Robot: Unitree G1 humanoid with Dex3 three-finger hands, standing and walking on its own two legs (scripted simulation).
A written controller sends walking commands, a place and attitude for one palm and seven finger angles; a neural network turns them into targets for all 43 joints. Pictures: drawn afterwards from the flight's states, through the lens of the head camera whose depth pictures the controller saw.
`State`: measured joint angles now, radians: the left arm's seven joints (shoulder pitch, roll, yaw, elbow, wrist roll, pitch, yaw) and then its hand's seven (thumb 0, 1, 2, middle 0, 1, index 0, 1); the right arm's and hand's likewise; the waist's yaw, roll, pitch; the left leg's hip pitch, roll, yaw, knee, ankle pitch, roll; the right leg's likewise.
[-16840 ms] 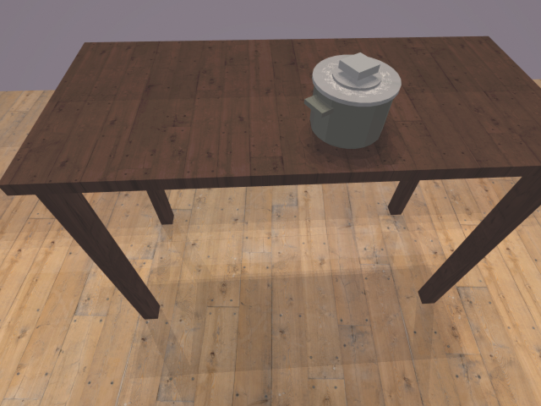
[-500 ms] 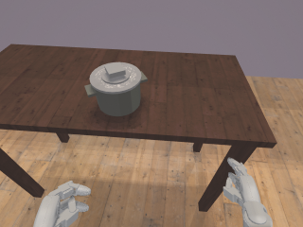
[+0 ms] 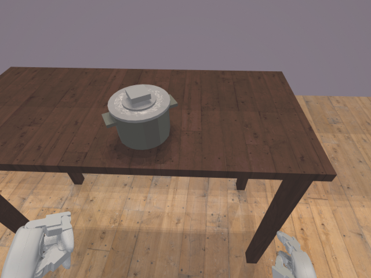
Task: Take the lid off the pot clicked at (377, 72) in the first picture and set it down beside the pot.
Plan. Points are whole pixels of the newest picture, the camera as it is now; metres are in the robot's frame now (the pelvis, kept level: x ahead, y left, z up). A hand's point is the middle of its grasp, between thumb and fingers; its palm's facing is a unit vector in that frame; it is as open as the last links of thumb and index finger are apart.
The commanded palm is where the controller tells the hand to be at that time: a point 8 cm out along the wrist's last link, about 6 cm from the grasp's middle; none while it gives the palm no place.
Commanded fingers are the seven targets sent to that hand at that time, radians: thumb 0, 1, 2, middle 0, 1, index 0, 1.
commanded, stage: raise the hand higher, near the body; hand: left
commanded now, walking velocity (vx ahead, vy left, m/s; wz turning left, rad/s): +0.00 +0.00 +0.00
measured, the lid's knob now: (138, 94) +0.51 +0.19 +0.15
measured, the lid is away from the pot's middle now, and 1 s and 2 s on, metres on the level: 0.00 0.00 0.00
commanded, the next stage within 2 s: reach forward and open the fingers in 0.54 s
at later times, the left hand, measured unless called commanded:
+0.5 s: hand (50, 214) +0.17 +0.24 +0.15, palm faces +0.32 -0.87 -0.36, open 3.1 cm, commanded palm +0.11 +0.28 +0.17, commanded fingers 0.00 0.90 0.90 -1.30 -1.50 -1.30 -1.50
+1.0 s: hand (33, 192) +0.20 +0.28 +0.16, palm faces +0.15 -0.13 -0.98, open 3.1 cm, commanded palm +0.16 +0.28 +0.22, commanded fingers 0.00 0.29 1.30 -1.14 -0.83 -1.14 -0.83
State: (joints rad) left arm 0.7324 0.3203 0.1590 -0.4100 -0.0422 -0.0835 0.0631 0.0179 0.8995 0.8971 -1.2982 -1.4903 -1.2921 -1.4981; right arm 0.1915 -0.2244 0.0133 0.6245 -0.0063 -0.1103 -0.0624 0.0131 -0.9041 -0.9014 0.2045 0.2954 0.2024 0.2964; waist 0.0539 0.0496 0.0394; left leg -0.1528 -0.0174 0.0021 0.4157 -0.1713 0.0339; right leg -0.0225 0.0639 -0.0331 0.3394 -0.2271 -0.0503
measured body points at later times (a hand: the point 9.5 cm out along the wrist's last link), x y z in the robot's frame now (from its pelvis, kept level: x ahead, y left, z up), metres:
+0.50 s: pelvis +0.00 +0.02 +0.00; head -0.02 +0.01 +0.45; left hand +0.14 +0.28 +0.17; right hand +0.22 -0.18 -0.06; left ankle +0.04 +0.10 -0.74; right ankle -0.02 -0.09 -0.74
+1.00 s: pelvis -0.02 +0.02 -0.01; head -0.03 -0.03 +0.44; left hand +0.18 +0.28 +0.21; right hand +0.23 -0.19 -0.08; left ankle +0.04 +0.10 -0.74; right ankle -0.02 -0.09 -0.74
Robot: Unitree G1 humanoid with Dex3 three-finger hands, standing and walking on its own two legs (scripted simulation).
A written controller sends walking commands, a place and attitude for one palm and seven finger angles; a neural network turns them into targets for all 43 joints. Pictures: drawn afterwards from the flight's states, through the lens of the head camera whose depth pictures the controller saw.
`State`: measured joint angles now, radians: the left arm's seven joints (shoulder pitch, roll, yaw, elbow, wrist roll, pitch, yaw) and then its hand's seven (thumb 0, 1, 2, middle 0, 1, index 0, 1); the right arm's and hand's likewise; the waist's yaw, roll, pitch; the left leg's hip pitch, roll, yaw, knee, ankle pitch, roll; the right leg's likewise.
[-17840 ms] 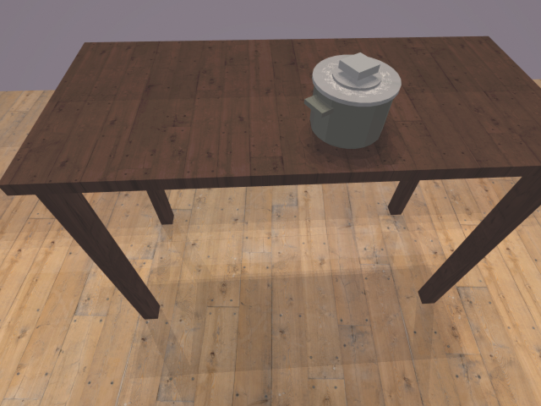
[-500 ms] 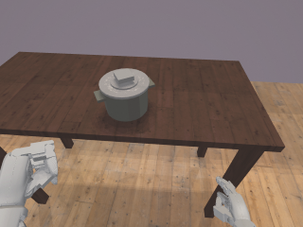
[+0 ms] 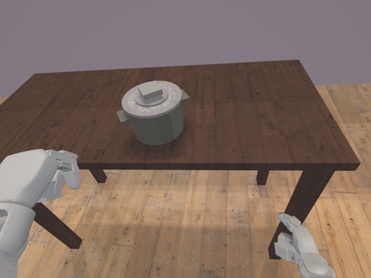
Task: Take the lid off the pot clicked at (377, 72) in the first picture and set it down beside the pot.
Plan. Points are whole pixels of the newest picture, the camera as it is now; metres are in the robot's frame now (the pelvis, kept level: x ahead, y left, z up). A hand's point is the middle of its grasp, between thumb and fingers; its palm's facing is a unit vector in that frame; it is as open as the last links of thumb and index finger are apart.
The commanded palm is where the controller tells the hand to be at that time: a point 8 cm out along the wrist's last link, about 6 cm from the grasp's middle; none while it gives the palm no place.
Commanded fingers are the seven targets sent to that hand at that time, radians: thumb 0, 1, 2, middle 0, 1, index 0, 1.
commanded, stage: reach forward and open the fingers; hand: left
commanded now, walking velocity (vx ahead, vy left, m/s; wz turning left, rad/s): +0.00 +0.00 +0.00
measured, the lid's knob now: (150, 90) +0.52 +0.17 +0.16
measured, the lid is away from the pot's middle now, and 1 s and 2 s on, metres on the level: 0.00 0.00 0.00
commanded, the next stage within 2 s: move the open hand above the knob in 0.74 s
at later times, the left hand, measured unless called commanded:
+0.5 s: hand (64, 159) +0.25 +0.25 +0.19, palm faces -0.04 -0.06 -1.00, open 8.4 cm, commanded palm +0.22 +0.25 +0.26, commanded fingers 0.00 -0.39 1.74 -0.89 -0.08 -0.89 -0.08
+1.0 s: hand (72, 123) +0.31 +0.25 +0.23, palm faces -0.01 -0.06 -1.00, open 9.9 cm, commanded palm +0.27 +0.24 +0.29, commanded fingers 0.00 -0.38 1.69 -0.88 -0.08 -0.88 -0.08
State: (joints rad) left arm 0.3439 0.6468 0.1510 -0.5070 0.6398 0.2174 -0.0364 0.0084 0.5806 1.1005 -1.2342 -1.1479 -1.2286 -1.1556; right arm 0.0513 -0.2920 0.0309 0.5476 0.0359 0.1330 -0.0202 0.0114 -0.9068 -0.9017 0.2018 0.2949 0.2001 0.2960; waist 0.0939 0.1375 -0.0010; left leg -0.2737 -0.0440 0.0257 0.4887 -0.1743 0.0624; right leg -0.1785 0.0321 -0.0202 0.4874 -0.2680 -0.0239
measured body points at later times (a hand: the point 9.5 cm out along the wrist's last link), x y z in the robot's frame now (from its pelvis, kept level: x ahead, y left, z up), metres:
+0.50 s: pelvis -0.02 -0.01 +0.00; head -0.03 -0.06 +0.45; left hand +0.25 +0.25 +0.24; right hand +0.22 -0.21 -0.08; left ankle +0.06 +0.08 -0.74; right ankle +0.00 -0.11 -0.74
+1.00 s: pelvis -0.03 +0.00 +0.00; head -0.03 -0.05 +0.45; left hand +0.30 +0.25 +0.28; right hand +0.22 -0.20 -0.08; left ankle +0.06 +0.08 -0.74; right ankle +0.00 -0.11 -0.74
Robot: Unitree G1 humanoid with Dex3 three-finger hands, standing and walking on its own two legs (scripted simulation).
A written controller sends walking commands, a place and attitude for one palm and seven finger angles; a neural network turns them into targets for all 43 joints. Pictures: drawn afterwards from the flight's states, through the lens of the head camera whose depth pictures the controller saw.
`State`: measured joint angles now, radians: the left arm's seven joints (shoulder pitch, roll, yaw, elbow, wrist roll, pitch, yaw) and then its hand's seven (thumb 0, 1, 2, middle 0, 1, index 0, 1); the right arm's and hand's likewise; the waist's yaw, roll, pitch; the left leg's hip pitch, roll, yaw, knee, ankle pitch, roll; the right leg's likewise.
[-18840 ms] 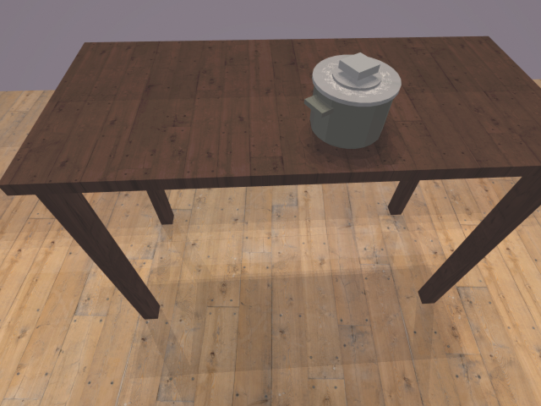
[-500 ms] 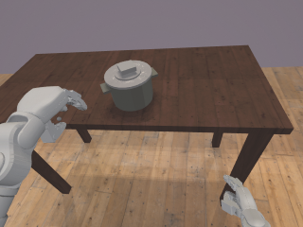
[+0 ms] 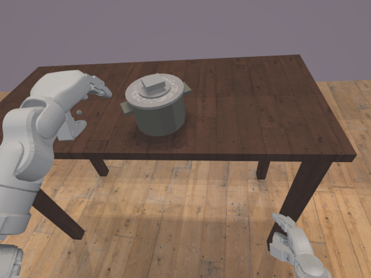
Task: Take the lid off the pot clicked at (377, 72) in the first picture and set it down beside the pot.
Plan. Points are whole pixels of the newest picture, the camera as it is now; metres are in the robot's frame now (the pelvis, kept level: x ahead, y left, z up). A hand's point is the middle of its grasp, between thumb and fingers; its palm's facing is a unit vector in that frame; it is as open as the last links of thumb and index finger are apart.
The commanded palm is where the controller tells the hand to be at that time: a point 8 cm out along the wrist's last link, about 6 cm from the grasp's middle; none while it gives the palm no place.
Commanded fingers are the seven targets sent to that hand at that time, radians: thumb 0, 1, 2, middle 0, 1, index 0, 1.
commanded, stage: move the open hand above the knob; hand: left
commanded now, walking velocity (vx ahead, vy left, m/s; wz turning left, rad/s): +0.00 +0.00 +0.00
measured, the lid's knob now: (153, 82) +0.55 +0.16 +0.16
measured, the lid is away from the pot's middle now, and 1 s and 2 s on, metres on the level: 0.00 0.00 0.00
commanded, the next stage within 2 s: none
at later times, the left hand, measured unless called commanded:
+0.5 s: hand (114, 95) +0.41 +0.20 +0.21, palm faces -0.11 -0.05 -0.99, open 9.9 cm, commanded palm +0.38 +0.21 +0.29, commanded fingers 0.00 -0.38 1.69 -0.88 -0.08 -0.88 -0.08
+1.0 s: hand (131, 83) +0.46 +0.18 +0.21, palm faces -0.19 -0.07 -0.98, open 9.9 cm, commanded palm +0.45 +0.19 +0.29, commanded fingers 0.00 -0.38 1.69 -0.88 -0.08 -0.88 -0.08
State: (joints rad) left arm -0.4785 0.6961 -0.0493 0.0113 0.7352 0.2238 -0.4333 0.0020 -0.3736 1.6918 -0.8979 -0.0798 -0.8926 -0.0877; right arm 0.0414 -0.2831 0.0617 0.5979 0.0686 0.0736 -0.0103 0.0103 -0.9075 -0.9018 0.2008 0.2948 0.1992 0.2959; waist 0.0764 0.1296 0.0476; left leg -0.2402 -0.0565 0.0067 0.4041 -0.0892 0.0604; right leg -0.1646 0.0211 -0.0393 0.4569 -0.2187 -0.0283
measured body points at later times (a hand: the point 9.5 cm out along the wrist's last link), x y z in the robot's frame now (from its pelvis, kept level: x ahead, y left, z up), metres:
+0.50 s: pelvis +0.02 +0.00 +0.00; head +0.03 -0.04 +0.45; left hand +0.41 +0.21 +0.27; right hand +0.24 -0.21 -0.10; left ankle +0.09 +0.08 -0.74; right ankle +0.02 -0.10 -0.74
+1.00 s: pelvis +0.04 +0.00 +0.00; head +0.05 -0.04 +0.45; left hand +0.46 +0.18 +0.26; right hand +0.24 -0.22 -0.11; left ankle +0.09 +0.08 -0.74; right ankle +0.02 -0.10 -0.74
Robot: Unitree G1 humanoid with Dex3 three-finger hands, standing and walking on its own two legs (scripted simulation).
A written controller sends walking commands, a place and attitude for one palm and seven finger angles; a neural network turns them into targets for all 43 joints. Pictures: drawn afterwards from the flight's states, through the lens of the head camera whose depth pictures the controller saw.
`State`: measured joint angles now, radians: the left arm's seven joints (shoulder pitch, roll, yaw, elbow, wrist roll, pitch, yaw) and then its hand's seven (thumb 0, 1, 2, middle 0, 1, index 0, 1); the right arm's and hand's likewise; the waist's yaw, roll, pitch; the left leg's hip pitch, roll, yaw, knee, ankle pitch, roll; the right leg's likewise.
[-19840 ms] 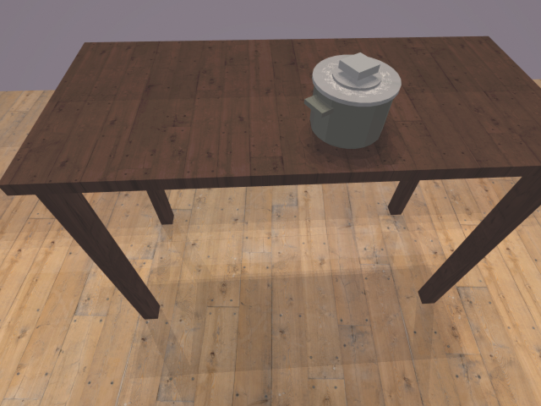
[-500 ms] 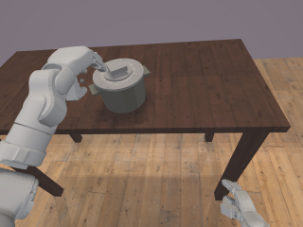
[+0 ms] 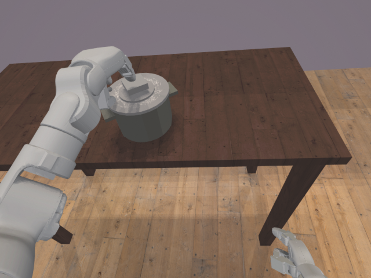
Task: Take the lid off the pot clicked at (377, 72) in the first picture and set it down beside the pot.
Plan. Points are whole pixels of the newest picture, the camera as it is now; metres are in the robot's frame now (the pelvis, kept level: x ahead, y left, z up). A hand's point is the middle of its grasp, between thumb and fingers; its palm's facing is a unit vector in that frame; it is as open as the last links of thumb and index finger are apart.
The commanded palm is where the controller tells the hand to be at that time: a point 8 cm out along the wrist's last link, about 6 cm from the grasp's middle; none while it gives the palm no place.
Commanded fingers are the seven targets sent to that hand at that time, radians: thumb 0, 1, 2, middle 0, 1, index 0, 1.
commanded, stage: move the open hand above the knob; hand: left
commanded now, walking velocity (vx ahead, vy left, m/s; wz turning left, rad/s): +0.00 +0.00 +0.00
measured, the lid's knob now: (134, 84) +0.52 +0.16 +0.16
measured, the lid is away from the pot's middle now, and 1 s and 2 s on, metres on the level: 0.00 0.00 0.00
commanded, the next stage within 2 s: lower the open fingers around the knob in 1.18 s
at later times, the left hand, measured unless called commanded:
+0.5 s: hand (127, 66) +0.50 +0.15 +0.22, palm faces -0.26 -0.09 -0.96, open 9.9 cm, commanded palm +0.48 +0.16 +0.29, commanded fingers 0.00 -0.38 1.69 -0.88 -0.08 -0.88 -0.08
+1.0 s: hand (125, 68) +0.49 +0.16 +0.22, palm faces -0.24 -0.05 -0.97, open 9.9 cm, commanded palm +0.47 +0.16 +0.29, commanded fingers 0.00 -0.38 1.69 -0.88 -0.08 -0.88 -0.08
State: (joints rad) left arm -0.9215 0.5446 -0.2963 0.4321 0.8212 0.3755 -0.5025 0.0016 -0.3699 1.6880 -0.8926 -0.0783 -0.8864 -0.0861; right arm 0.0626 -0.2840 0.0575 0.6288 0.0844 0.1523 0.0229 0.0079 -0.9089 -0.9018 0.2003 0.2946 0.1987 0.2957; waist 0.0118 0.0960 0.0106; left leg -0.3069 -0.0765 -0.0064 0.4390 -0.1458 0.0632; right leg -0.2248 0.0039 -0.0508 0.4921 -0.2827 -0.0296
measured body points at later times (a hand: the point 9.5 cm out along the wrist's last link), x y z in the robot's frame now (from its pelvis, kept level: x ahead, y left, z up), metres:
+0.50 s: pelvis +0.02 +0.00 +0.00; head +0.05 -0.03 +0.45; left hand +0.51 +0.15 +0.27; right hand +0.12 -0.26 -0.13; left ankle +0.05 +0.08 -0.74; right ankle -0.01 -0.10 -0.74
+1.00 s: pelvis +0.03 +0.01 +0.00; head +0.06 -0.02 +0.45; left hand +0.50 +0.16 +0.27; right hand +0.17 -0.24 -0.12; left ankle +0.05 +0.08 -0.74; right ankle -0.01 -0.10 -0.74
